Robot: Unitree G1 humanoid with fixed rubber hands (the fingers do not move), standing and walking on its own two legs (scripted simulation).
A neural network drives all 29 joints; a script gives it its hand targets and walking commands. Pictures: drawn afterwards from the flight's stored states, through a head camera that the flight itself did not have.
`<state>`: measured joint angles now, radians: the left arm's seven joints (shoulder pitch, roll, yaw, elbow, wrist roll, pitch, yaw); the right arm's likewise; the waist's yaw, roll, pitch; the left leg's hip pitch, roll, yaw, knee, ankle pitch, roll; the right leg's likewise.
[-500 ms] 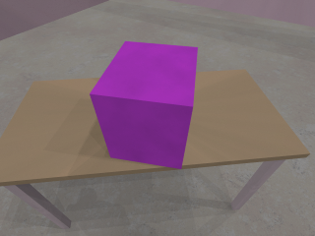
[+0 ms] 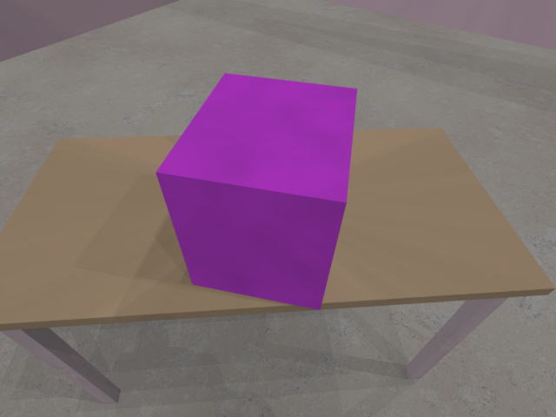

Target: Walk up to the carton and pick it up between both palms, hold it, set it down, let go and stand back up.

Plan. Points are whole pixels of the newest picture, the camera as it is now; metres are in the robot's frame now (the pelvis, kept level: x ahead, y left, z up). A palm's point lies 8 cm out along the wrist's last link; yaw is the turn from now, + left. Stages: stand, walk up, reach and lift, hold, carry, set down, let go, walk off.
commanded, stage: stand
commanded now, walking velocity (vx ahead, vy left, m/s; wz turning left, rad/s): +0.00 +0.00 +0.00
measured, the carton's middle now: (271, 190) +0.49 +0.02 +0.04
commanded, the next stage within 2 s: none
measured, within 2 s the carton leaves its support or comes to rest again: neither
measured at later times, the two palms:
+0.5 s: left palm out of the picture -0.03 +0.20 -0.15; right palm out of the picture +0.00 -0.20 -0.15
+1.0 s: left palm out of the picture +0.00 +0.19 -0.15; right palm out of the picture +0.02 -0.20 -0.15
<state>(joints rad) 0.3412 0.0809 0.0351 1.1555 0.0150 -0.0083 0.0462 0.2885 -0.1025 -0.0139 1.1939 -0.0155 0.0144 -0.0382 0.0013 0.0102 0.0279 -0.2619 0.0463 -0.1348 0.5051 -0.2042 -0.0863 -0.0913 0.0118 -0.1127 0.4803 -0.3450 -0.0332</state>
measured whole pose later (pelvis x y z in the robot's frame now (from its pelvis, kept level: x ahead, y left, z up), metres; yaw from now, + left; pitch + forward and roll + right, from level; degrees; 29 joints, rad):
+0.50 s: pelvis +0.02 +0.00 +0.00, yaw +0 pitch -3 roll +0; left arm 0.34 0.09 0.04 1.16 0.02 -0.01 0.05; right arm 0.25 -0.11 -0.01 1.20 -0.01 0.02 -0.05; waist 0.01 0.01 0.07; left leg -0.23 0.04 -0.13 0.50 -0.22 -0.09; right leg -0.06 0.01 -0.11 0.47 -0.37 -0.03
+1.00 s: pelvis +0.04 +0.00 +0.00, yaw +1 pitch -3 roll +0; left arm 0.32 0.08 0.03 1.16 0.01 -0.01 0.06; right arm 0.25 -0.10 -0.02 1.21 -0.01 0.02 -0.05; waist 0.01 0.01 0.07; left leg -0.20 0.04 -0.12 0.51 -0.26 -0.08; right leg -0.01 0.00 -0.12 0.45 -0.39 -0.03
